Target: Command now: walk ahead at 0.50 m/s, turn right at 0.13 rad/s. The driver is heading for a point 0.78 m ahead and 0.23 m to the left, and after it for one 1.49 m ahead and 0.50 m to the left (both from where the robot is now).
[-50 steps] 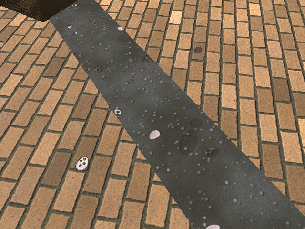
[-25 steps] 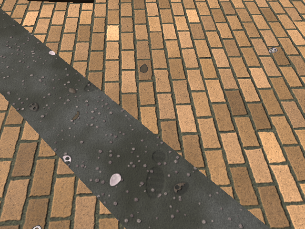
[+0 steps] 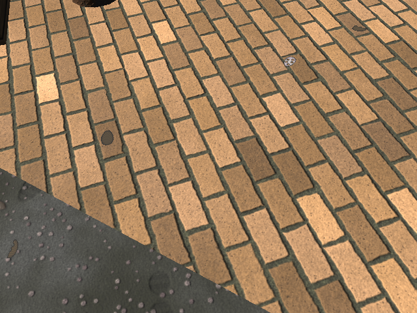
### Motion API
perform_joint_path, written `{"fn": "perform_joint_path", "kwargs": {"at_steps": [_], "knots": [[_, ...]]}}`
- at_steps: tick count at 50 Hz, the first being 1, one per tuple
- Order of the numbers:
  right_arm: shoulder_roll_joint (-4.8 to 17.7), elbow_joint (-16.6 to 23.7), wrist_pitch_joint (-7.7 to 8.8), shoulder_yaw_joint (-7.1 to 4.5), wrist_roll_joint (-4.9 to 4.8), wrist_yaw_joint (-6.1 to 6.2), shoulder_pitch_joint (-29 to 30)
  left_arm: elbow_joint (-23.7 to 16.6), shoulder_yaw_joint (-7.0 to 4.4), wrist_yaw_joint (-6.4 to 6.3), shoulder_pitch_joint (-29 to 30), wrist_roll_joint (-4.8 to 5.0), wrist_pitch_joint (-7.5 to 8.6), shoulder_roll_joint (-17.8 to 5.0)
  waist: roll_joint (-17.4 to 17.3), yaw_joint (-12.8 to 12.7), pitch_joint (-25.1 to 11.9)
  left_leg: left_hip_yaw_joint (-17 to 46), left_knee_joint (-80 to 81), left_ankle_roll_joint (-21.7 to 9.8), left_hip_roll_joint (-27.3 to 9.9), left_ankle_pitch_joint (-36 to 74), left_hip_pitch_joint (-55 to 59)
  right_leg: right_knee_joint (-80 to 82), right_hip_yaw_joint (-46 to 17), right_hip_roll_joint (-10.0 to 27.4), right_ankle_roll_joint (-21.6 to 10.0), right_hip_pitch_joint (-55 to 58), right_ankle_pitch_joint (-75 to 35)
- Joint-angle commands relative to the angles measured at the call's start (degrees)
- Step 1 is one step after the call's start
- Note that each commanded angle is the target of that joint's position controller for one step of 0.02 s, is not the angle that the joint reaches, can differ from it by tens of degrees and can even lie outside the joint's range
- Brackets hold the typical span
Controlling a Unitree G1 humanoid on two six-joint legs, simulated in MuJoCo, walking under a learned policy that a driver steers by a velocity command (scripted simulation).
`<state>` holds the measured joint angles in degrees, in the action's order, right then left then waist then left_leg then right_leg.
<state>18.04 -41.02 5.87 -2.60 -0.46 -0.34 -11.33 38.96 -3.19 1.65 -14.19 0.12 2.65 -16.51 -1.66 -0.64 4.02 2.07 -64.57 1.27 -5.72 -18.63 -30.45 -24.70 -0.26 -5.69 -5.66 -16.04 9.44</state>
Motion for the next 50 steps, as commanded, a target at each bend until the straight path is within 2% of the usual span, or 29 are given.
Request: {"fn": "perform_joint_path", "kwargs": {"at_steps": [1, 6, 9, 12, 14, 15, 16, 17, 18, 19, 20, 21, 22, 23, 24, 25, 28, 33, 35, 38, 40, 41, 42, 43, 44, 45, 46, 47, 50], "knots": [[4.7, 1.7, -1.0, -1.22, 0.26, 0.14, -3.8, -2.6, -1.76, -0.62, 1.0, -0.33, 2.1, -7.6, 4.0, 1.3, -6.0, 0.5, 3.7, 1.4, -3.0, 6.0, -4.6, 13.5, -12.9, 16.8, -11.0, 6.0, -18.2], [2.6, 2.9, -1.04, -0.29, -0.45, -0.6, 3.5, 0.3, -1.43, -1.24, -0.7, -0.6, 2.58, -8.0, 4.3, -1.9, -1.9, -0.3, 20.8, 0.8, -1.6, 25.0, -5.3, 16.6, -3.0, 13.9, -6.7, 6.5, -13.6], [2.0, 4.5, -0.76, 0.03, -1.07, -1.52, 8.1, 2.5, -1.7, -1.23, -3.3, -0.4, 2.61, -9.2, 3.8, -4.2, 0.2, -0.5, 27.5, -0.5, 0.1, 28.1, -5.8, 17.6, -1.4, 16.2, -6.0, 10.6, -11.1], [2.1, 6.2, -0.68, 0.02, -1.04, -2.72, 10.8, 4.3, -1.99, -1.32, -4.9, -0.02, 1.77, -9.5, 3.2, -5.0, 1.4, -0.5, 31.2, -2.4, 1.2, 23.8, -10.0, 15.1, -0.2, 18.9, -5.3, 18.9, -14.8], [2.3, 7.3, -0.69, -0.08, -0.74, -3.52, 11.0, 4.8, -2.24, -1.69, -4.9, 0.25, 0.94, -9.9, 3.9, -4.2, 0.7, -1.9, 32.2, -4.0, 2.5, 18.0, -10.3, 11.4, 0.7, 20.1, -4.2, 23.1, -23.2], [2.9, 7.4, -0.82, -0.38, -0.58, -3.69, 9.6, 4.7, -2.44, -1.99, -4.1, 0.27, 0.56, -10.6, 4.8, -3.0, -0.7, -3.5, 32.4, -5.1, 4.0, 14.8, -7.6, 8.1, 1.7, 20.0, -3.4, 24.0, -32.8], [4.2, 7.2, -1.11, -1.05, -0.4, -3.6, 6.7, 4.4, -2.68, -2.39, -3.5, 0.24, 0.14, -11.5, 6.0, -1.2, -3.5, -5.6, 31.8, -6.2, 6.1, 11.7, -2.9, 3.0, 2.7, 19.6, -2.5, 24.6, -44.0], [6.3, 6.0, -1.35, -2.27, -0.32, -3.32, 0.4, 4.1, -2.69, -2.85, -2.7, 0.17, -0.44, -11.7, 6.1, 2.5, -7.7, -7.2, 32.5, -7.7, 8.5, 11.1, 5.6, -6.1, 4.4, 18.3, -1.3, 23.3, -52.0], [9.4, 4.4, -1.59, -3.85, -0.51, -2.64, -8.0, 3.5, -2.27, -3.43, -2.6, 0.0, -0.59, -11.0, 4.4, 6.9, -12.6, -4.3, 34.0, -10.0, 8.1, 14.8, 20.0, -19.0, 6.4, 16.3, 1.0, 15.4, -48.1], [16.2, 4.3, -1.87, -5.73, -0.15, -1.94, -14.1, 0.8, -0.6, -3.15, -8.0, -0.89, 0.71, -6.5, -6.7, 6.0, -20.8, 21.0, 33.5, -19.6, -6.3, 11.6, 44.3, -42.1, 7.4, 9.0, 5.0, -8.7, -22.7], [13.3, 4.5, -1.69, -4.74, -0.96, -1.92, -14.8, 0.9, 0.63, -2.08, -7.4, -1.64, 2.59, -4.3, -11.2, 5.7, -27.4, 44.7, 43.4, -25.0, -13.4, 6.6, 54.1, -53.5, -2.4, 0.2, 6.3, -22.1, 22.2], [9.7, 4.5, -1.76, -3.57, -0.65, -1.72, -14.1, -0.4, -0.51, -0.89, -2.5, 0.76, 4.11, -8.8, -6.9, 7.7, -22.7, 39.2, 45.5, -21.8, -12.1, 1.4, 52.1, -56.1, -7.7, 4.3, 5.2, -28.3, 20.1], [8.6, 4.9, -1.81, -3.3, -0.5, -1.5, -11.0, -1.9, -0.21, -0.5, 1.4, 1.78, 4.96, -8.8, -2.7, 6.8, -15.5, 31.8, 46.3, -19.8, -10.1, 2.8, 44.0, -52.6, -6.5, 7.0, 4.4, -29.3, 15.7], [7.9, 5.5, -1.94, -3.03, -0.38, -1.42, -7.6, -2.4, -0.17, -0.72, 3.3, 0.72, 5.31, -8.3, 2.0, 4.6, -9.8, 26.5, 47.6, -18.6, -7.9, 8.2, 35.0, -46.6, -5.5, 9.0, 4.5, -28.0, 12.8], [6.6, 6.2, -1.88, -2.52, 0.07, -1.25, -5.0, -2.3, -0.66, -1.07, 3.0, -0.36, 4.94, -8.7, 1.6, 2.5, -7.5, 22.9, 48.8, -18.0, -6.2, 14.2, 28.8, -42.2, -5.4, 10.6, 5.0, -24.2, 10.6], [6.3, 7.0, -1.96, -2.35, 0.4, -1.09, -3.4, -2.3, -0.77, -1.16, 1.9, -0.75, 4.34, -8.5, 0.0, 0.9, -6.6, 21.5, 50.1, -18.3, -4.8, 17.7, 24.5, -40.4, -5.3, 10.9, 5.8, -21.2, 9.7], [7.4, 6.6, -1.79, -2.73, 0.05, -0.25, -2.6, -2.0, -0.24, -1.7, 0.6, -1.24, 2.88, -6.5, -1.2, -0.5, -5.3, 16.1, 51.7, -18.8, -2.7, 24.7, 17.2, -32.9, -3.3, 10.7, 9.1, -18.5, 6.6], [9.1, 4.5, -2.74, -3.37, -0.71, 1.05, -6.2, -4.2, 0.91, -1.39, 11.5, -0.77, 3.27, -3.8, -2.7, 3.9, -4.2, 11.9, 50.3, -14.2, 1.8, 18.1, 13.0, -11.5, -2.1, 6.7, 10.7, -12.1, -13.0], [9.3, 3.6, -3.16, -3.52, -1.01, 1.19, -8.3, -4.9, 0.59, -0.98, 14.0, -0.06, 3.7, -4.7, -3.2, 4.8, -4.3, 14.7, 48.7, -13.5, 0.7, 15.1, 15.1, -7.6, -3.1, 5.7, 10.4, -10.7, -14.3], [8.6, 3.1, -3.67, -3.48, -1.1, 1.42, -8.8, -5.0, -0.54, -0.54, 13.6, 0.33, 4.36, -7.0, -4.6, 3.6, -4.7, 20.5, 43.8, -12.2, -1.5, 12.2, 20.5, -3.7, -5.3, 5.7, 8.4, -9.1, -9.6], [7.6, 3.5, -3.97, -3.31, -0.85, 1.36, -7.4, -3.7, -1.55, -0.7, 8.4, 0.41, 4.84, -8.3, -5.7, 0.3, -5.7, 22.0, 39.1, -10.5, -0.8, 13.2, 20.7, -1.1, -4.1, 5.7, 6.0, -2.1, -6.6], [5.2, 3.9, -3.83, -2.47, -0.56, 1.15, -7.4, -2.9, -2.4, -1.11, 3.0, -0.25, 5.13, -10.0, -4.5, -2.4, -9.8, 19.7, 31.5, -8.7, 2.0, 13.7, 18.4, -0.7, -5.9, 8.7, 3.6, 7.5, -5.5], [1.4, 4.8, -3.64, -1.11, 0.52, 0.99, -8.9, -2.3, -3.23, -1.64, -5.2, -0.87, 5.04, -13.0, 3.4, -4.9, -17.9, 14.0, 15.1, -6.4, 6.4, 2.4, 11.5, -1.0, -16.3, 19.1, 0.2, 21.8, -1.5], [0.0, 6.9, -3.11, -0.5, -1.5, 0.92, -15.9, -0.2, -4.21, -1.12, -8.3, -1.19, 4.13, -16.7, 23.3, -1.1, -21.9, 7.8, -1.5, -3.5, 11.8, -16.8, -8.2, 5.6, -43.7, 29.7, -8.4, 34.7, 14.4], [6.3, 4.9, -3.26, -1.7, -1.95, 1.18, -14.5, -1.4, -3.04, -0.87, -6.2, -0.08, 3.93, -10.8, 14.5, -2.6, -16.5, 9.3, -8.1, -2.6, 7.1, -13.3, -13.9, 7.9, -44.2, 29.1, -7.1, 31.2, 25.0], [8.7, 5.6, -3.58, -2.51, -1.45, 1.12, -8.5, -1.7, -2.27, -1.17, -4.3, 0.06, 3.59, -8.0, 9.5, -4.1, -10.1, 7.7, -9.4, -2.1, 5.5, -7.9, -15.0, 8.2, -34.5, 26.7, -4.8, 25.2, 21.5], [7.9, 6.0, -3.82, -2.51, -0.88, 1.17, -6.0, -1.9, -1.81, -1.22, -1.9, -0.49, 3.34, -7.1, 5.8, -3.2, -7.1, 6.3, -8.5, -1.7, 3.7, -3.9, -13.2, 8.8, -27.3, 24.2, -3.8, 19.4, 13.0], [7.1, 6.7, -3.8, -2.65, -0.49, 0.94, -4.2, -1.4, -1.48, -1.34, -0.5, -0.67, 3.17, -6.0, 5.7, -2.5, -4.5, 6.3, -6.1, -1.4, 2.3, -1.3, -12.5, 9.9, -22.2, 22.2, -3.8, 15.5, 6.6], [3.6, 7.1, -4.35, -2.19, -1.07, 0.35, -4.2, 0.2, -1.15, -1.41, 0.0, -0.77, 3.71, -4.9, 8.0, -0.8, -2.8, 4.5, -1.8, -0.9, 1.0, 0.6, -8.2, 12.9, -12.9, 19.4, -4.5, 9.8, -5.6]]}}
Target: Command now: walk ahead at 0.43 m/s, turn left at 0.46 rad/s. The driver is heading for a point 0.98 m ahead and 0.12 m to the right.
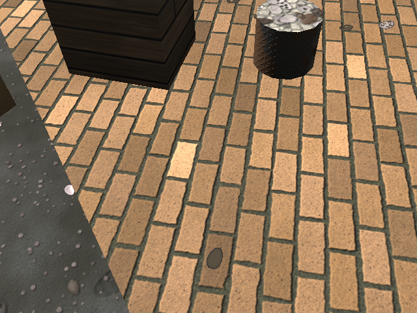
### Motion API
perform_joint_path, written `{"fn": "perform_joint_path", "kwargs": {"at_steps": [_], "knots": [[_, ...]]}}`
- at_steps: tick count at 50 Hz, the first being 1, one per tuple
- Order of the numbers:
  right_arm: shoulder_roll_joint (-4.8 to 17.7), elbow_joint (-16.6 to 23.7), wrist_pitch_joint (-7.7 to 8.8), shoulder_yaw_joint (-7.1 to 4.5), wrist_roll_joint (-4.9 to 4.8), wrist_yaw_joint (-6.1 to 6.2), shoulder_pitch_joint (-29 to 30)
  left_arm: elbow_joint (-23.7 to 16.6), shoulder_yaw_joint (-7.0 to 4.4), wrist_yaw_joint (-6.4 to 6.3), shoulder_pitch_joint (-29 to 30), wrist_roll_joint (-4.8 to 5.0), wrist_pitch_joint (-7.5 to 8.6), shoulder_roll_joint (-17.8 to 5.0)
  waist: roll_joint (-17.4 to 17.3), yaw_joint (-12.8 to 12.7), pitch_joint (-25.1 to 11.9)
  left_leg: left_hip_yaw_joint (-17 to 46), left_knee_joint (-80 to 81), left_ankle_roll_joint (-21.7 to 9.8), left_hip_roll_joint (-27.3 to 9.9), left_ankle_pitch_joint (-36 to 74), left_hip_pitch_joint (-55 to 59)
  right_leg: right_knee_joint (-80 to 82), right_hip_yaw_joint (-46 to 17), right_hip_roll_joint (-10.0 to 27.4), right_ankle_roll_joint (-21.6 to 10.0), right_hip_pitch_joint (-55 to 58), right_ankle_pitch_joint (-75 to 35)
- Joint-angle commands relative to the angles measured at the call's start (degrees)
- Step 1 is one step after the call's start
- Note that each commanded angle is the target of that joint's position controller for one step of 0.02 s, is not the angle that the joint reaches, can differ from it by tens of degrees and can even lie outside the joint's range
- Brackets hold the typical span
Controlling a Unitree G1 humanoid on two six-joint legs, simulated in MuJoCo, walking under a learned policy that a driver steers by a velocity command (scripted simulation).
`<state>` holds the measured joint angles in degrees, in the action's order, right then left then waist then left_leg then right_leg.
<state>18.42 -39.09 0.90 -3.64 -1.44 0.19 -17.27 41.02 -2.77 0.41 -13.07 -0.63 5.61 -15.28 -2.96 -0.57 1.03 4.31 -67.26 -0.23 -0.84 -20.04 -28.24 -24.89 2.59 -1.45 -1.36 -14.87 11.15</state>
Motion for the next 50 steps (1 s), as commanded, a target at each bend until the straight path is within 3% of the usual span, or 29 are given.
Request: {"fn": "perform_joint_path", "kwargs": {"at_steps": [1, 3, 7, 10, 12, 13, 14, 15, 16, 17, 18, 19, 21, 24, 29, 31, 33, 34, 35, 36, 37, 38, 39, 40, 42, 46, 50], "knots": [[2.3, 5.5, 0.47, -0.91, 0.28, -0.09, 2.5, -1.2, -1.78, -0.07, -1.0, 0.02, 0.92, -6.9, 8.6, -0.4, 0.8, 1.8, 3.5, 1.2, -3.5, 1.6, -10.2, 13.1, -13.4, 15.3, -9.6, 7.6, -16.4], [0.8, 6.2, 0.46, -0.3, 1.05, 0.04, 3.9, 0.0, -2.32, -0.11, -0.2, 0.18, 0.71, -8.7, 7.7, 0.3, 0.2, 0.7, 10.6, 2.2, -2.9, 3.6, -9.6, 11.9, -8.8, 15.6, -10.6, 7.9, -31.7], [-0.5, 6.2, 1.23, 0.57, 1.19, -1.18, 8.3, 2.1, -2.43, -0.64, -0.2, 1.12, -0.7, -10.1, 8.2, -1.2, -2.7, -3.3, 26.7, 1.8, -1.4, 17.6, -0.3, 10.8, -1.4, 12.7, -8.8, 7.4, -36.4], [0.9, 7.1, 1.56, 0.05, 1.29, -1.96, 11.0, 4.1, -2.59, -0.72, -1.9, 2.0, -1.41, -11.2, 8.7, -1.4, -3.5, -3.2, 33.4, -0.1, -0.3, 18.3, 3.0, 7.4, -2.3, 14.1, -7.7, 10.8, -34.5], [2.5, 6.1, 1.73, -0.83, 1.85, -1.93, 7.6, 4.6, -2.69, -0.86, -0.5, 2.75, -1.74, -11.6, 8.2, 1.6, -4.9, -4.1, 40.0, -2.5, 1.1, 20.9, 9.7, 1.4, -2.2, 13.5, -5.8, 11.1, -34.4], [4.5, 4.9, 1.73, -1.68, 2.26, -1.43, 4.5, 5.1, -2.29, -0.82, -1.7, 2.53, -1.68, -10.3, 6.4, 2.9, -6.9, -4.5, 43.2, -4.1, 1.8, 26.6, 16.5, -4.5, -1.0, 11.0, -4.0, 9.6, -33.3], [8.2, 4.7, 1.62, -2.39, 3.22, -0.58, 0.8, 4.7, -1.09, -0.63, -3.8, 0.9, -1.24, -7.6, 0.9, 3.5, -12.0, 3.0, 40.6, -7.1, -6.6, 51.3, 28.4, -13.9, 0.7, 7.6, -0.8, 2.8, -19.9], [7.7, 5.6, 1.18, -1.2, 5.05, 0.1, 1.0, 5.0, 1.27, 0.1, -10.6, -0.6, -1.2, -2.2, -10.4, 0.8, -19.4, 19.0, 37.6, -18.2, -21.9, 71.2, 42.5, -29.9, -1.0, 2.4, 3.3, -10.5, 21.3], [3.2, 5.1, 0.75, 0.02, 3.8, -0.15, 0.8, 6.9, 0.93, 0.46, -12.1, 0.52, -2.17, -4.7, -7.8, 1.9, -24.6, 20.5, 37.7, -21.5, -23.7, 67.3, 40.6, -35.5, -8.7, 3.6, 4.5, -9.9, 31.5], [2.3, 4.1, 0.53, 0.1, 2.7, -0.7, 2.9, 6.3, -0.04, 0.48, -8.6, 2.32, -3.22, -8.0, -5.9, 2.3, -19.6, 17.1, 40.9, -19.9, -20.5, 53.6, 35.6, -37.0, -8.6, 4.7, 5.1, -12.8, 30.3], [2.0, 3.6, 0.62, 0.21, 2.37, -0.88, 6.0, 5.8, -0.33, -0.25, -4.7, 2.47, -4.22, -8.2, -3.0, 1.9, -13.7, 14.0, 43.4, -16.5, -17.5, 43.1, 30.3, -35.7, -7.7, 5.8, 5.3, -14.7, 28.2], [1.9, 3.4, 0.66, 0.32, 2.44, -0.82, 9.0, 5.8, -0.61, -1.15, -3.1, 1.84, -5.38, -8.1, -2.4, 1.0, -10.0, 11.5, 45.6, -14.4, -16.0, 36.2, 24.7, -33.2, -7.8, 6.5, 6.0, -14.0, 25.3], [3.8, 3.0, 0.4, -0.46, 3.09, -0.4, 13.6, 6.4, -0.79, -2.28, -5.5, 1.36, -7.37, -7.4, -5.0, -1.9, -6.7, 5.8, 49.1, -12.8, -13.5, 29.7, 13.8, -29.4, -5.3, 5.5, 7.6, -6.5, 19.5], [5.0, 2.1, 0.02, -1.39, 2.95, 0.85, 14.0, 5.9, -1.28, -2.87, -5.5, 1.21, -8.21, -7.0, -5.0, -1.3, -6.7, 2.8, 50.9, -13.9, -14.3, 23.4, 11.8, -29.2, -2.9, 4.9, 6.9, -4.9, 14.8], [4.8, -0.1, -0.79, -1.84, 2.41, 2.11, 14.6, 2.7, -1.65, -2.15, -0.6, 1.16, -8.83, -6.3, -4.8, 0.0, -5.4, 0.6, 51.9, -13.7, -16.6, 15.5, 13.1, -24.6, -1.9, 6.1, 4.1, -5.4, 12.1], [5.4, -0.7, -1.22, -2.11, 1.7, 2.19, 15.4, 2.4, -1.93, -1.39, -1.3, 1.16, -8.81, -6.5, -4.6, -0.9, -5.6, -0.7, 50.2, -12.5, -16.9, 16.0, 14.0, -19.7, -0.8, 5.6, 2.7, -2.9, 10.3], [5.4, -1.5, -1.81, -2.28, 0.37, 2.26, 16.4, 3.5, -2.44, -0.59, -5.0, 0.88, -8.69, -6.6, -3.4, -3.2, -5.7, -3.9, 45.2, -9.0, -15.0, 14.1, 12.8, -9.1, 1.3, 3.4, 0.1, 3.0, 3.6], [3.8, -2.7, -2.13, -2.13, -0.04, 2.24, 14.1, 3.6, -3.02, -0.48, -6.1, 0.34, -8.56, -8.2, 1.1, -3.1, -3.9, -7.4, 38.1, -4.7, -12.0, 8.2, 9.7, -1.8, -2.7, 4.1, -2.3, 5.5, -1.3], [0.6, -2.2, -2.33, -1.44, 1.81, 1.91, 11.7, 2.0, -4.47, -1.49, -5.7, 0.31, -8.38, -14.8, 18.6, -0.3, -2.1, -14.3, 20.9, 2.1, -3.8, -6.5, -2.0, 5.4, -22.7, 17.6, -8.3, 9.4, -16.4], [2.1, 0.6, -2.14, -1.83, 2.14, 2.41, 18.6, 0.3, -4.58, -1.14, -4.8, -1.35, -7.39, -17.7, 20.9, -3.0, -0.4, -6.6, 10.0, 3.3, 3.1, -18.6, -9.1, 9.3, -34.0, 24.0, -17.6, 4.6, -18.8], [3.5, 0.5, -2.15, -2.35, 1.83, 2.63, 19.6, -0.3, -4.22, -0.89, -3.0, -2.17, -6.01, -16.0, 14.9, -2.7, -1.1, -1.9, 3.8, 2.6, 1.6, -15.7, -9.7, 9.8, -30.7, 21.7, -17.2, 4.0, -14.7], [4.3, -0.4, -2.27, -2.84, 1.45, 2.78, 17.8, -0.6, -3.99, -1.04, -0.2, -1.18, -5.11, -14.5, 12.3, -0.7, -1.0, -0.5, 2.8, 2.0, 0.6, -10.2, -10.1, 8.8, -26.1, 18.5, -13.8, 4.7, -12.6], [4.6, -2.1, -2.4, -3.22, 1.75, 3.18, 16.0, -1.2, -3.65, -1.29, 2.2, 0.16, -4.93, -12.7, 9.6, 0.4, -1.7, -0.1, 3.2, 2.2, 0.0, -6.6, -10.2, 7.9, -23.5, 16.2, -11.1, 5.9, -11.0], [5.0, -2.6, -2.41, -3.46, 2.14, 3.41, 15.3, -1.5, -3.15, -1.64, 3.3, 1.06, -4.96, -11.5, 9.8, 0.7, -2.3, 0.0, 3.1, 2.8, -0.1, -3.9, -9.8, 7.3, -22.1, 15.3, -10.1, 6.6, -13.4], [3.9, -2.9, -1.96, -3.38, 1.67, 3.18, 14.8, -1.6, -2.65, -2.22, 1.9, 1.05, -5.18, -10.2, 9.7, 0.8, -4.8, 0.0, 2.4, 3.8, 0.9, -0.8, -8.0, 6.2, -20.6, 13.8, -10.3, 8.7, -19.2], [2.5, -2.6, -1.24, -2.76, 1.07, 2.96, 16.5, -1.8, -3.27, -3.04, -0.6, 1.29, -5.83, -11.3, 9.9, -0.8, -5.5, 0.7, 12.7, 5.2, 1.6, 1.1, -8.2, 5.1, -21.9, 12.9, -10.6, 13.8, -18.9], [2.8, -2.8, -0.7, -2.5, 0.86, 2.18, 17.1, -2.8, -3.91, -3.12, 0.5, 1.17, -6.65, -12.7, 11.6, -1.5, -4.4, 1.0, 21.9, 5.9, 2.3, 0.5, -2.4, 5.0, -24.9, 12.1, -11.3, 10.2, -13.6]]}}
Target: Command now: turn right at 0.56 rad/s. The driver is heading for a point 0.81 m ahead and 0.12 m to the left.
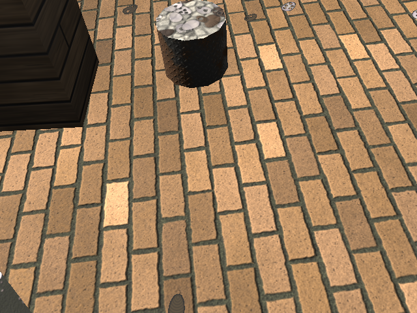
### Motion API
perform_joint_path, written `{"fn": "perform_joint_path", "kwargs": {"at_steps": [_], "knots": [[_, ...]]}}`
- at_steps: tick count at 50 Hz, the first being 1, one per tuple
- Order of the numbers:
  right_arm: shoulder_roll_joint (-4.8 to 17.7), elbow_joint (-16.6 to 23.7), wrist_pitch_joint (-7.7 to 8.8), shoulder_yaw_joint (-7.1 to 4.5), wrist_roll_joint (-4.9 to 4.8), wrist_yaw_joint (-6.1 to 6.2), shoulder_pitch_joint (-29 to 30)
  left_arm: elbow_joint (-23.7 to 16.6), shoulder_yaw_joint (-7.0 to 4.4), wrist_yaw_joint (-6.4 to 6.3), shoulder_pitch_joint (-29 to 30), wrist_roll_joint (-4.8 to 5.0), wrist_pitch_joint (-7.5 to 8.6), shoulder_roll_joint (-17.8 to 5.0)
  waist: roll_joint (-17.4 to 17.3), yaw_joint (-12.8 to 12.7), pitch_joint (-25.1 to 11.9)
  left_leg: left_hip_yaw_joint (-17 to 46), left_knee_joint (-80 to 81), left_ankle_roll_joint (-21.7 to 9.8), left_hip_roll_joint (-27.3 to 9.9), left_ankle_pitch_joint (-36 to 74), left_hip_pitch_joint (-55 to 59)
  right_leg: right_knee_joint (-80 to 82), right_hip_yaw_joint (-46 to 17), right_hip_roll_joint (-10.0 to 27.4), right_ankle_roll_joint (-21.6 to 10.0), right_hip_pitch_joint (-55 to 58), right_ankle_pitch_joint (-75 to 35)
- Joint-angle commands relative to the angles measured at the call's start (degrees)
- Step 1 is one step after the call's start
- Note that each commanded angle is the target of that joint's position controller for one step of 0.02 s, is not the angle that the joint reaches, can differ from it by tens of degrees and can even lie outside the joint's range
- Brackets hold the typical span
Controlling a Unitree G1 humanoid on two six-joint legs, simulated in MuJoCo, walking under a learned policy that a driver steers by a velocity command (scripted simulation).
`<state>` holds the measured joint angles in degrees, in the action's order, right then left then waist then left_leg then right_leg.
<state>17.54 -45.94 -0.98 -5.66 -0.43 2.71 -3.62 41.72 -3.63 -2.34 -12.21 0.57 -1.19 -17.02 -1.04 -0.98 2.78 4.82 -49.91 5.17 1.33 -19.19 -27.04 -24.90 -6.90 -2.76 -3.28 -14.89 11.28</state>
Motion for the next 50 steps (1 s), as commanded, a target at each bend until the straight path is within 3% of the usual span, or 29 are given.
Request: {"fn": "perform_joint_path", "kwargs": {"at_steps": [1, 6, 8, 9, 10, 11, 12, 13, 14, 16, 19, 22, 25, 26, 27, 28, 29, 30, 32, 37, 41, 43, 44, 45, 46, 47, 48, 49, 50], "knots": [[3.9, 3.9, 1.37, -0.48, -0.24, -0.55, 3.2, -3.7, -3.16, -0.23, 0.1, -0.08, -0.03, -11.1, 9.9, -1.1, -6.1, 0.6, 6.1, 0.4, 0.5, -0.7, -1.9, 4.8, -16.4, 13.3, -9.6, 9.0, -13.9], [5.2, 2.8, 2.68, -0.58, -0.59, -1.8, -0.3, -5.0, -3.14, 0.25, 3.5, 0.29, -0.87, -10.8, 10.7, -0.1, -7.8, 0.5, 15.8, -0.9, 1.2, -0.7, 5.6, 1.7, -21.0, 12.5, -9.0, 8.9, -20.9], [5.1, 1.4, 3.18, -0.61, -0.4, -2.47, -4.0, -5.4, -2.61, -0.08, 5.2, 0.89, -1.34, -9.7, 9.9, 2.1, -8.6, -1.2, 28.0, -2.5, 0.6, 9.6, 13.2, -1.3, -19.9, 10.1, -6.2, 7.1, -19.4], [6.4, 1.0, 3.22, -0.75, 0.28, -2.57, -4.9, -5.0, -1.97, -0.27, 3.4, 0.51, -1.36, -7.9, 7.3, 1.7, -9.3, 1.4, 31.4, -4.2, -3.4, 16.8, 18.5, -3.7, -17.5, 7.9, -3.4, 4.2, -12.2], [8.9, 2.0, 2.99, -0.68, 1.53, -2.44, -3.7, -4.4, -0.75, -0.1, -0.2, -1.09, -1.09, -4.2, -4.6, -1.1, -10.5, 13.0, 33.2, -8.3, -13.9, 26.5, 23.8, -13.2, -10.0, 1.3, 0.0, -1.3, 5.1], [8.6, 1.8, 2.99, 0.04, 3.4, -2.56, -1.7, -5.6, -1.15, -0.26, 0.3, -0.86, -0.63, -5.1, -13.4, -2.5, -6.9, 23.0, 33.1, -18.4, -20.6, 31.8, 19.5, -18.1, -6.0, -4.1, 2.9, -8.0, 24.7], [4.9, 2.7, 3.55, 1.27, 3.15, -2.84, 0.7, -4.2, -1.79, -0.43, -0.4, -1.7, -0.34, -8.4, -9.6, -1.8, -6.2, 23.7, 34.1, -21.7, -21.5, 27.4, 16.3, -25.2, -7.1, -0.9, 5.3, -6.5, 25.3], [3.3, 2.6, 3.89, 1.99, 2.4, -3.04, 2.8, -3.0, -2.24, -0.3, -0.4, -1.5, -0.32, -9.2, -7.6, -2.3, -5.3, 19.6, 33.9, -19.7, -18.0, 23.7, 15.6, -26.6, -6.0, 0.5, 6.7, -5.6, 22.0], [3.6, 2.1, 3.89, 2.14, 1.48, -3.18, 3.4, -1.8, -2.06, -0.33, -0.5, -1.84, -0.47, -7.7, -7.0, -2.6, -5.0, 16.5, 33.8, -17.2, -14.6, 19.0, 16.4, -24.3, -3.9, 2.0, 8.0, -5.5, 19.2], [6.0, 1.1, 3.19, 1.73, -0.01, -2.8, 2.3, -1.9, -1.52, -0.22, 2.4, -1.79, -0.13, -5.7, -7.7, -0.9, -3.2, 15.1, 31.7, -15.3, -11.8, 22.2, 18.0, -19.1, -1.0, 3.0, 9.8, -6.1, 15.2], [10.7, 0.3, 1.7, 0.09, -0.2, -2.1, -2.5, -1.8, -1.49, -0.48, 5.0, -0.12, 0.8, -5.3, -8.3, 2.0, -4.3, 16.2, 29.4, -16.0, -10.2, 27.9, 21.4, -11.7, 2.4, 0.2, 9.7, -4.5, 13.9], [10.5, 0.6, 0.92, -0.22, -1.02, -1.84, -2.4, -0.8, -1.8, -0.69, 4.0, 0.58, 1.02, -5.5, -9.7, 1.7, -5.4, 19.9, 29.1, -16.5, -10.3, 28.0, 23.4, -5.1, 2.3, -0.6, 8.4, -2.7, 10.7], [9.2, 1.6, -0.04, -0.11, -1.85, -0.86, -0.8, 0.9, -2.3, 0.06, 0.6, 0.13, 1.72, -6.3, -8.0, -0.4, -7.4, 18.9, 26.3, -13.4, -7.9, 27.6, 17.7, 5.4, 2.7, 1.0, 5.7, 8.5, -2.2], [7.7, 2.2, 0.03, 0.33, -1.47, -0.66, -1.0, 1.0, -2.87, -0.04, -1.3, -0.54, 1.69, -8.4, -3.9, -0.6, -9.0, 16.3, 22.1, -10.9, -5.7, 22.1, 11.7, 4.9, -0.6, 6.5, 3.5, 14.7, -8.4], [5.4, 3.5, 0.22, 0.75, -1.52, -0.73, -0.8, 1.6, -3.99, 0.14, -0.6, -1.31, 1.21, -12.9, 10.0, 1.4, -6.7, 6.7, 15.9, -7.4, 1.4, 8.3, 3.8, 5.2, -7.9, 12.8, -2.3, 14.4, -15.6], [6.7, 2.9, 0.44, 0.56, -1.17, -0.87, -2.1, 0.4, -3.64, 0.32, 0.9, -2.37, 1.26, -11.2, 14.8, 0.1, -6.2, 2.5, 6.8, -5.0, 3.7, -10.2, -0.9, 7.4, -14.8, 21.1, -9.1, 15.1, -23.1], [9.5, 2.2, 0.49, -0.7, -1.28, -1.1, -3.1, -0.6, -2.67, 0.09, 2.6, -2.87, 1.5, -8.4, 12.7, 0.2, -5.6, 2.0, -5.9, -3.8, 2.1, -17.3, -3.1, 7.4, -15.5, 24.6, -12.3, 13.9, -28.6], [10.1, 1.3, 0.05, -1.36, -1.49, -1.22, -4.6, -1.3, -2.1, -0.25, 4.7, -2.45, 1.72, -7.3, 9.1, 1.7, -5.1, 2.3, -12.0, -3.2, 1.0, -16.0, -3.4, 6.6, -11.9, 23.1, -11.5, 12.7, -29.6], [7.7, 1.0, -1.2, -0.93, -1.19, -1.3, -4.9, -1.1, -1.95, -0.47, 6.6, -0.57, 2.21, -7.1, 7.4, 2.3, -2.6, 1.9, -12.7, -1.5, -0.6, -9.8, -6.1, 5.4, -5.4, 19.5, -8.5, 13.2, -29.1], [5.1, 5.4, -1.39, 0.68, -1.34, -3.2, 0.2, 0.4, -2.76, -0.78, 3.9, -0.82, 1.01, -9.8, 10.1, -1.0, -3.6, -4.2, -0.1, 0.4, -2.9, -4.6, -1.7, 5.5, 1.4, 18.1, -8.8, 14.7, -28.3], [7.1, 6.7, -1.93, 0.2, -1.29, -4.34, -1.1, 0.6, -3.49, -0.01, 4.4, 0.11, 0.74, -12.3, 10.9, -0.5, -4.5, -8.2, 10.5, -1.9, -2.1, -1.5, 6.4, 3.1, 3.6, 19.6, -7.7, 12.0, -26.9], [7.5, 5.9, -2.4, -0.43, -1.01, -4.49, -5.1, 0.9, -3.41, 0.35, 5.4, 1.23, 1.06, -11.8, 9.4, 2.1, -4.9, -9.9, 21.1, -4.7, -0.5, 7.0, 14.0, -2.3, 6.4, 18.4, -4.5, 8.6, -22.2], [9.5, 5.4, -2.47, -1.37, -0.88, -3.87, -8.0, 2.3, -2.96, 0.79, 1.9, 0.86, 1.49, -9.9, 4.6, 2.8, -6.4, -6.4, 26.3, -7.0, -0.7, 15.2, 22.0, -9.6, 9.9, 15.6, -0.6, 3.8, -15.1], [16.4, 6.1, -2.37, -3.13, -1.01, -2.67, -10.9, 1.0, -1.88, 1.12, 1.1, -2.03, 1.74, -6.5, -11.1, 2.3, -8.1, 12.5, 28.1, -12.8, -13.6, 37.6, 33.0, -26.5, 14.7, 9.4, 5.6, -11.0, 9.9], [18.0, 7.1, -1.02, -2.71, 1.19, -3.21, -11.1, -2.2, -1.35, 0.56, 6.5, -2.15, 1.76, -5.1, -14.6, 4.3, -10.9, 28.3, 29.7, -25.9, -24.7, 43.4, 29.4, -39.1, 7.7, 1.6, 7.5, -19.3, 30.9], [15.1, 7.5, 0.41, -2.0, 1.41, -3.77, -10.0, -2.2, -2.17, 0.25, 7.7, -0.97, 1.41, -8.0, -6.7, 5.1, -10.4, 24.9, 31.4, -26.8, -23.0, 36.3, 27.7, -44.6, 3.0, 3.7, 7.2, -20.3, 29.2], [13.3, 7.3, 1.31, -1.47, 0.89, -3.58, -7.1, -2.1, -2.47, 0.12, 7.6, -0.13, 1.22, -8.6, -6.1, 3.3, -7.0, 19.4, 31.9, -23.4, -19.2, 29.7, 24.6, -44.2, 2.4, 4.9, 6.3, -20.4, 23.8], [12.0, 7.5, 1.5, -1.3, 0.05, -3.17, -4.4, -0.9, -2.86, -0.42, 6.4, -0.38, 1.03, -8.8, -3.6, 2.0, -5.1, 16.3, 32.1, -20.0, -15.8, 22.6, 22.9, -41.5, 2.2, 5.8, 6.2, -20.4, 18.9], [10.8, 7.9, 1.4, -0.84, -0.54, -2.71, -2.8, -0.9, -3.15, -0.88, 6.4, -0.88, 0.84, -9.5, -4.3, 1.5, -4.2, 15.1, 32.4, -18.4, -14.4, 21.2, 21.5, -39.3, 1.9, 6.1, 6.5, -19.7, 15.3]]}}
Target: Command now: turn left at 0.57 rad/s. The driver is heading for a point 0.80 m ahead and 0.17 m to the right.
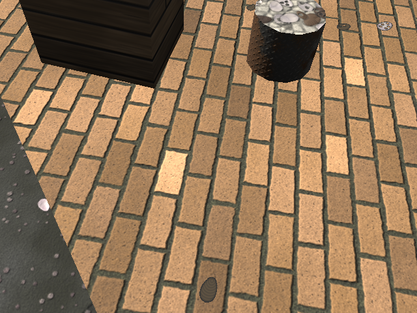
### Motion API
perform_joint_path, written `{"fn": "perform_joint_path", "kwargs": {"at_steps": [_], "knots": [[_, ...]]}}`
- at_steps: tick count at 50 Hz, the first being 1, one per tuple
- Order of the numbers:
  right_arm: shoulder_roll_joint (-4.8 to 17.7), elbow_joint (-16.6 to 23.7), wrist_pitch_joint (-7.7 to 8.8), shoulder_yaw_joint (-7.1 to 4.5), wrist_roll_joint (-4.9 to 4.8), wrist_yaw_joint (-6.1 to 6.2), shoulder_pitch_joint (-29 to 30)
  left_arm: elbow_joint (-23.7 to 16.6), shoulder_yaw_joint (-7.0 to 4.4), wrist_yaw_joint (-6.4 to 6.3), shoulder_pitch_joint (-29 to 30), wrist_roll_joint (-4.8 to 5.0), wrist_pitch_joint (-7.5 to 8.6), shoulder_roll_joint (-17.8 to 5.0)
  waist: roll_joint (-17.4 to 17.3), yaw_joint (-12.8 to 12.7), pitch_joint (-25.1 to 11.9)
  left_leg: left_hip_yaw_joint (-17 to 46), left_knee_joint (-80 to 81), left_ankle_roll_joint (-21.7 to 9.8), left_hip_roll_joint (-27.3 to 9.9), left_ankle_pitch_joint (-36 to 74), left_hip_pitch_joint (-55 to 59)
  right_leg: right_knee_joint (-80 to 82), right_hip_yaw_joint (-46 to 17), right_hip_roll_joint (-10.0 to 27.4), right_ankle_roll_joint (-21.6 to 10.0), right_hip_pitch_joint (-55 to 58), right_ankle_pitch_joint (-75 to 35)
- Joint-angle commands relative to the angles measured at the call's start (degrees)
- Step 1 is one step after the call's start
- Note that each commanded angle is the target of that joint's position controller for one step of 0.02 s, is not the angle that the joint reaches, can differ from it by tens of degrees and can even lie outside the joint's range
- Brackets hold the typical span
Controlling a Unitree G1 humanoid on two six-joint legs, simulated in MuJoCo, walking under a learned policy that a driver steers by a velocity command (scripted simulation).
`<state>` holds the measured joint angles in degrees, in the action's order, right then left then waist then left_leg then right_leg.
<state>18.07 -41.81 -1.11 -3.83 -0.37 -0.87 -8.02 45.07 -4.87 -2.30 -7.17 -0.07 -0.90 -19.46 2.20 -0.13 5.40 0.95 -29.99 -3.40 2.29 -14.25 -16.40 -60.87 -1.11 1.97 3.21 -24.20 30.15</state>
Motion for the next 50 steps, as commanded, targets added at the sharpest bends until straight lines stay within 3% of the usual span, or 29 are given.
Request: {"fn": "perform_joint_path", "kwargs": {"at_steps": [1, 4, 7, 9, 12, 14, 16, 17, 18, 19, 21, 23, 25, 28, 29, 30, 31, 32, 33, 34, 37, 41, 46, 50], "knots": [[9.9, 4.0, 1.29, -2.33, -0.45, 1.29, 1.8, -4.1, -1.92, -0.85, 0.9, -0.41, 0.61, -6.7, -8.6, 0.2, -7.3, 18.0, 12.8, -9.7, -13.9, 17.3, 9.2, -3.7, -3.5, 0.4, 0.6, -8.2, -6.2], [7.8, 4.1, 1.22, -1.4, 0.22, 2.07, 1.8, -3.0, -1.6, -0.44, -2.4, 0.22, 0.72, -5.2, -8.9, -0.4, -10.0, 14.9, 12.7, -10.2, -13.1, 19.3, 10.4, -0.1, -2.5, -0.1, 1.8, -5.9, -10.1], [5.0, 2.5, 1.38, 0.04, 1.01, 2.33, 2.0, -2.7, -0.39, -0.08, -1.6, 0.06, 0.55, -2.8, -9.1, 0.5, -9.6, 12.2, 13.1, -9.5, -12.1, 14.5, 8.9, 10.2, -2.3, 2.0, 2.5, -0.8, -12.6], [4.3, 1.1, 1.49, 0.71, 1.8, 2.11, 2.2, -2.5, 0.35, 0.47, -0.9, 0.09, 0.71, -2.0, -9.8, 1.4, -8.2, 11.1, 14.2, -9.2, -11.8, 9.2, 5.9, 17.2, -1.7, 2.9, 2.3, 4.6, -13.1], [6.3, -0.6, 1.44, 0.59, 2.07, 1.55, 2.3, -2.5, 0.27, 0.91, -0.6, 0.69, 1.03, -3.9, -9.3, 2.0, -5.1, 12.4, 14.5, -9.3, -12.9, 4.1, 3.9, 23.3, -0.3, 2.0, 1.2, 7.9, -11.8], [8.0, -1.1, 1.13, 0.18, 0.95, 1.7, 3.3, -2.5, 0.16, 1.0, -1.9, 0.73, 1.39, -4.6, -7.9, 0.5, -4.0, 12.4, 11.8, -8.5, -13.0, 6.4, 4.6, 29.8, 1.0, 0.8, 0.0, 9.2, -14.8], [8.1, -2.2, 1.2, -0.08, 0.6, 2.13, 0.4, -3.3, 0.0, 1.0, -2.1, 0.01, 1.73, -6.7, -4.0, 0.4, -4.7, 10.5, 8.0, -5.1, -11.0, 9.3, 6.0, 35.3, -2.3, 2.4, -1.9, 11.9, -31.5], [8.3, -1.9, 1.46, -0.45, 1.34, 2.31, -1.9, -3.7, -0.69, 0.91, -1.9, 0.12, 1.71, -10.0, 1.1, 2.8, -6.2, 7.0, 4.7, -3.0, -7.0, 7.6, 5.6, 32.2, -5.3, 4.5, -3.7, 12.9, -42.6], [7.5, -1.5, 1.49, -0.51, 1.44, 2.6, -0.9, -3.2, -1.14, 1.15, -2.6, 0.9, 1.52, -10.2, 4.9, 2.6, -7.5, 2.3, 2.0, -1.1, -3.3, 6.5, 6.1, 32.8, -8.4, 5.2, -6.5, 11.5, -41.2], [6.8, -1.1, 1.25, -0.56, 1.27, 2.94, 1.1, -3.5, -1.12, 1.36, -3.0, 1.14, 1.5, -9.2, 6.0, 1.3, -7.6, -0.7, -1.6, 0.5, -1.2, 5.0, 6.0, 35.2, -12.0, 6.8, -8.5, 10.3, -38.3], [4.4, 0.0, 0.38, -0.58, 0.94, 3.35, 3.3, -3.8, -1.06, 1.19, -3.9, 0.67, 1.59, -8.7, 9.6, 0.2, -7.4, -1.5, -7.3, 1.9, 1.2, 0.1, 1.5, 38.5, -20.1, 10.4, -12.7, 11.3, -36.0], [3.2, 0.8, 0.15, -0.66, 0.7, 2.93, 2.8, -4.3, -1.09, 0.94, -3.5, 0.44, 2.0, -8.7, 12.1, 0.2, -7.8, 0.4, -11.6, 1.8, 2.4, -13.3, -4.2, 40.2, -25.0, 13.2, -15.7, 14.9, -37.0], [3.6, 1.0, 0.73, -0.94, 0.1, 2.31, 2.0, -4.7, -1.51, 0.71, -2.7, 0.77, 2.16, -9.4, 9.7, 0.4, -8.7, 2.7, -12.2, 2.0, 0.8, -17.3, -6.7, 39.4, -26.0, 13.8, -15.6, 17.5, -39.8], [3.9, -1.2, 1.68, -1.41, -0.1, 1.42, -3.5, -6.1, -1.75, -0.33, 2.5, 2.53, -0.11, -9.0, 7.2, 3.2, -10.7, 0.9, 7.1, 2.9, 0.4, 1.5, 5.4, 35.1, -19.9, 7.3, -9.7, 13.1, -34.8], [7.0, -1.6, 1.52, -2.3, 0.38, 1.37, -5.3, -6.8, -1.18, -0.42, 1.8, 1.95, -0.7, -6.8, 1.8, 2.5, -11.0, 5.7, 10.8, 1.5, -5.0, 5.3, 11.6, 29.3, -16.0, 3.3, -6.6, 7.0, -26.0], [12.3, -0.8, 0.83, -3.44, 1.12, 1.69, -3.6, -7.6, -0.2, -0.28, -1.1, 1.03, -0.89, -2.9, -14.9, -0.2, -8.5, 20.5, 14.3, -5.1, -16.6, 12.6, 14.9, 18.3, -7.0, -6.1, -2.4, -5.6, -5.8], [10.5, 0.7, 1.21, -2.6, 2.74, 1.47, -2.9, -7.8, -1.21, -0.3, -2.3, 0.45, -0.39, -6.5, -16.3, 0.7, -8.7, 27.7, 14.7, -12.6, -24.9, 18.5, 11.1, 5.1, -7.4, -4.9, -0.6, -7.5, 7.6], [7.8, 1.7, 1.73, -1.6, 2.73, 1.58, -0.5, -6.5, -2.39, 0.0, -3.5, 1.08, -0.33, -9.2, -10.0, -0.6, -6.9, 24.1, 14.4, -13.6, -24.0, 19.9, 9.6, -2.5, -9.3, -3.4, -0.5, -7.9, 5.7], [6.6, 1.9, 2.12, -1.27, 2.03, 1.75, 1.7, -5.3, -2.72, 0.04, -4.6, 1.39, -0.68, -8.9, -7.2, -1.9, -5.4, 18.0, 13.4, -11.1, -20.6, 19.0, 9.5, -4.8, -8.8, -2.5, -0.1, -8.7, 1.9], [6.5, 2.1, 2.44, -1.22, 1.23, 2.05, 2.7, -4.5, -2.61, -0.16, -5.0, 1.34, -1.0, -7.8, -6.6, -1.9, -4.5, 14.0, 13.2, -9.1, -18.2, 17.9, 11.1, -4.9, -8.5, -1.8, 0.5, -10.5, -2.1], [6.9, 1.0, 2.2, -1.14, 1.06, 3.19, -1.1, -6.2, -1.57, 0.41, -1.9, 1.69, -1.06, -5.0, -8.5, 0.5, -5.6, 6.6, 12.1, -9.2, -16.1, 29.8, 15.5, -3.2, -5.1, -1.5, 2.5, -11.5, -7.5], [8.7, 0.6, 1.02, -1.79, 1.08, 3.76, -3.6, -9.3, -0.59, 1.4, 2.1, 1.76, -1.26, -3.7, -8.4, 2.9, -7.0, 4.1, 12.6, -10.8, -18.6, 30.3, 20.4, 4.8, -2.4, 0.5, 3.8, -10.8, -8.1], [10.5, 1.1, 0.57, -2.6, 0.8, 2.68, -2.0, -11.6, -0.17, 2.56, 2.9, 1.38, -1.88, -3.4, -9.1, 2.9, -6.5, -1.0, 13.2, -10.7, -19.7, 29.5, 16.7, 13.5, 1.7, 1.9, 2.3, -3.8, -9.0], [11.5, 1.1, 0.59, -3.23, -0.37, 1.53, -1.5, -13.1, -0.67, 3.46, 3.0, 1.53, -2.83, -3.7, -10.0, 2.4, -7.0, -3.3, 9.8, -9.2, -21.1, 31.0, 16.5, 21.5, 4.6, 0.9, -0.4, 1.1, -8.9]]}}
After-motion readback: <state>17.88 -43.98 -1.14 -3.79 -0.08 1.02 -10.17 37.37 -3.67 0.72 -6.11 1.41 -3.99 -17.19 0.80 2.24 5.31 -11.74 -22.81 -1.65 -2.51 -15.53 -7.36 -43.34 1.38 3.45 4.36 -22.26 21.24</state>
